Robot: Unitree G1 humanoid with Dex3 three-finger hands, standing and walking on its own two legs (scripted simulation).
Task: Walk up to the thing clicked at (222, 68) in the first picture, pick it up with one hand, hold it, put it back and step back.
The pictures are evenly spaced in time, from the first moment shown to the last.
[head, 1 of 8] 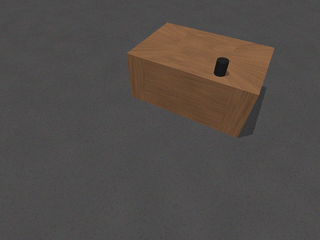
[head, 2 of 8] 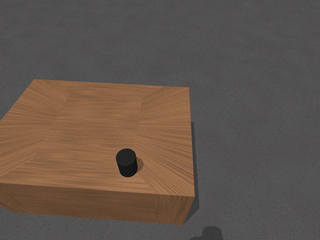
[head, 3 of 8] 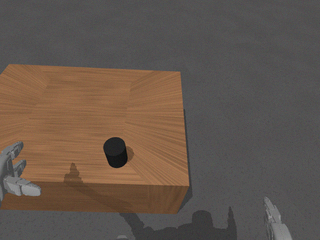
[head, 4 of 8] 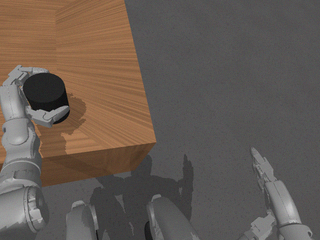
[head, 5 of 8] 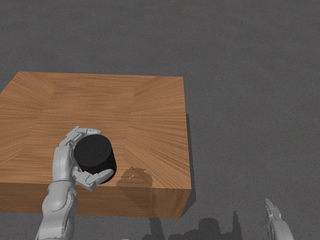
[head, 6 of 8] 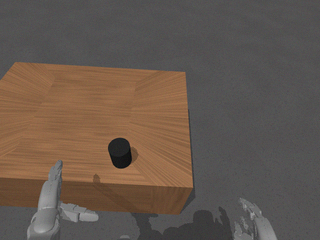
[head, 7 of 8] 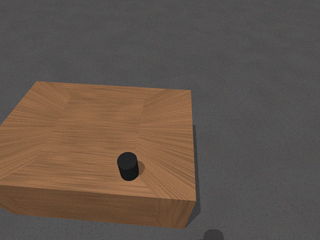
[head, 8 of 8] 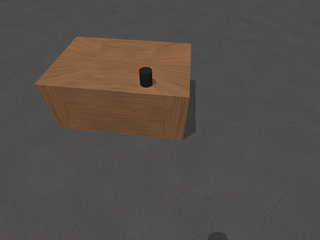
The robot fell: no
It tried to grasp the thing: yes
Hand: left
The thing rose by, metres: 0.27
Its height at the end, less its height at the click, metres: +0.00
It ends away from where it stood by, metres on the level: 0.00
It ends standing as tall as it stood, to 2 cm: yes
